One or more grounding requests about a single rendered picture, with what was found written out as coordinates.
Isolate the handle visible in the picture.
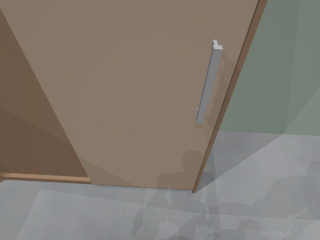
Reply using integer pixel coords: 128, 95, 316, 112
196, 40, 223, 124

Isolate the wardrobe door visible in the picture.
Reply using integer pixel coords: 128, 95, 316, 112
0, 8, 88, 177
0, 0, 258, 190

